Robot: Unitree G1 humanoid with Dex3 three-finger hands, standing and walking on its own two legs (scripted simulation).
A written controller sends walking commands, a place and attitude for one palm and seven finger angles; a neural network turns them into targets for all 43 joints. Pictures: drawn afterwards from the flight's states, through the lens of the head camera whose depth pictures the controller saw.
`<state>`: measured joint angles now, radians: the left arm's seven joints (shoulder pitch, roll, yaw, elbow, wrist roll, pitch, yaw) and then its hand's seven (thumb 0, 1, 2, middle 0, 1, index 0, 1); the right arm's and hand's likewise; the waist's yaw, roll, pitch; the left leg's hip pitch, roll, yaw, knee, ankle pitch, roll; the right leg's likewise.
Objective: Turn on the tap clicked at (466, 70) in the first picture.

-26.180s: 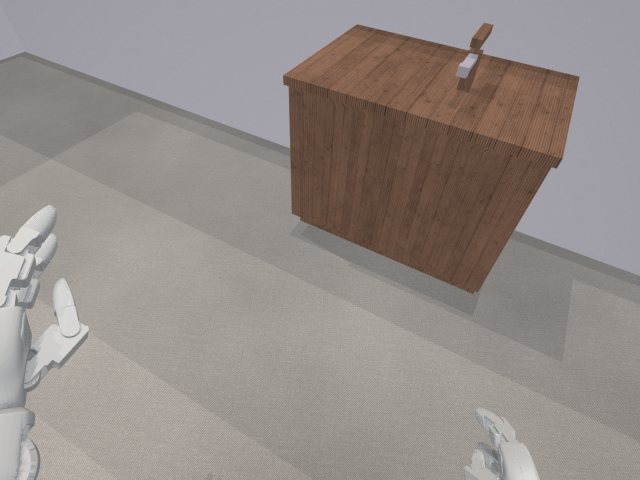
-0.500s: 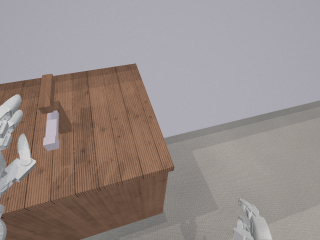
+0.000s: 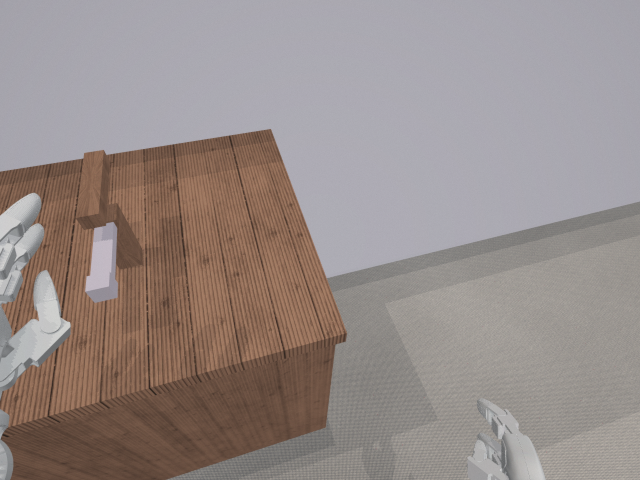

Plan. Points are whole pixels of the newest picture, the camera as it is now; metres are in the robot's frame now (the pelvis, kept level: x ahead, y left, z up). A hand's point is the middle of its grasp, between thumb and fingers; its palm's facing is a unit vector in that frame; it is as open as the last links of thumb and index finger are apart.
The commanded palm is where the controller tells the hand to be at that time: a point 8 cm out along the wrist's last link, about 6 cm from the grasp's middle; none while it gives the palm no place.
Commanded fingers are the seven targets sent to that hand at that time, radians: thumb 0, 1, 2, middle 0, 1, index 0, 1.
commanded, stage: come to a stop and stand still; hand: left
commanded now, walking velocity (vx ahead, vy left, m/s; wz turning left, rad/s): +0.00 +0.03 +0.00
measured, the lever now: (102, 287) +0.34 +0.31 +0.04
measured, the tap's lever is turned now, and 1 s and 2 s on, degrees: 0 0 0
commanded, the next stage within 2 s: look again from close up in 0.90 s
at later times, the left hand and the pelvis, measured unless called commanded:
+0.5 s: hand out of the picture +0.23 +0.31 +0.17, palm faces +0.38 -0.84 -0.39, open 7.4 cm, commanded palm +0.16 +0.34 +0.18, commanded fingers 0.00 0.90 0.90 -0.20 -0.30 -0.20 -0.30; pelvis -0.01 +0.06 +0.00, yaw -2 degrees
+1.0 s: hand out of the picture +0.23 +0.33 +0.17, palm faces +0.35 -0.86 -0.38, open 7.4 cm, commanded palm +0.17 +0.36 +0.18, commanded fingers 0.00 0.90 0.90 -0.20 -0.30 -0.20 -0.30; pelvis +0.01 +0.09 +0.00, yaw -1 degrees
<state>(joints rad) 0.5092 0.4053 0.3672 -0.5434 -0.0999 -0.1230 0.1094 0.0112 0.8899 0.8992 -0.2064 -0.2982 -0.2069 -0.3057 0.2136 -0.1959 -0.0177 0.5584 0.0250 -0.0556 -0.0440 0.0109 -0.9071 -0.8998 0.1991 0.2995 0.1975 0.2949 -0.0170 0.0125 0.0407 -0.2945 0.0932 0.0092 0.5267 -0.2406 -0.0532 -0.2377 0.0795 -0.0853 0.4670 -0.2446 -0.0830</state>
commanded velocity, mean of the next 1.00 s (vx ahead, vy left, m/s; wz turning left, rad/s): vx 0.00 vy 0.00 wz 0.00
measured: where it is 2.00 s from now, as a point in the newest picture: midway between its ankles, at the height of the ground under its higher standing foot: outside the picture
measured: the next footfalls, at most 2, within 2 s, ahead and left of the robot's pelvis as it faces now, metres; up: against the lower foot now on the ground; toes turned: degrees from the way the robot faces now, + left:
none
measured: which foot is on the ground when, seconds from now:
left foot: down 0.00-1.00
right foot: down 0.00-1.00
